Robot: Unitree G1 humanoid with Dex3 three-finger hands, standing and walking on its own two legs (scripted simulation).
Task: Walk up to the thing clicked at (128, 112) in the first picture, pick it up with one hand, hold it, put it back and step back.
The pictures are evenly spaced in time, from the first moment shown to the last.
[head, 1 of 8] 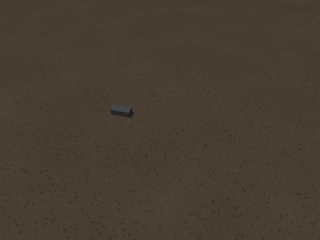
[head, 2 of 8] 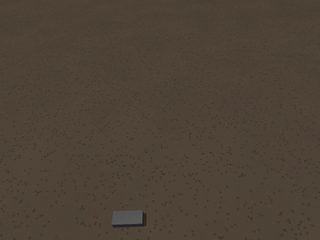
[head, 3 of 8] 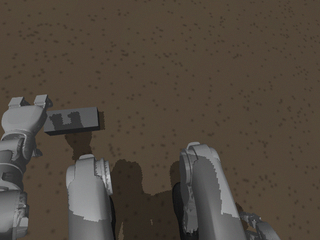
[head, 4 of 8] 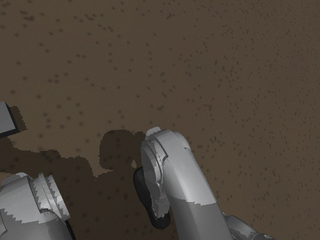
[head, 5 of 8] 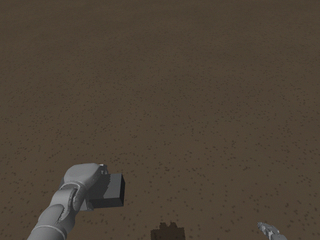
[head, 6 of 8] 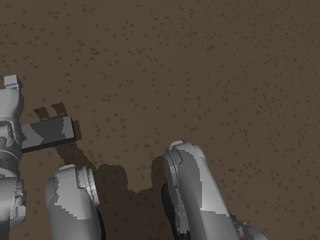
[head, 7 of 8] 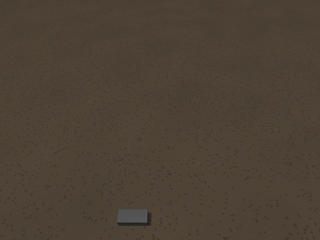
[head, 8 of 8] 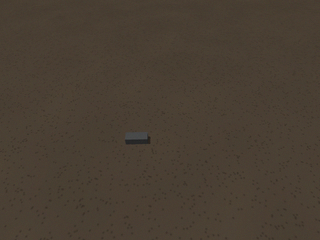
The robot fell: no
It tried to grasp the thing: yes
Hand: left
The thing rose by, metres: 0.67
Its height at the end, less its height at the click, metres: +0.00
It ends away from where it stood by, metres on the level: 0.01
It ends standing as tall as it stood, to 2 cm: yes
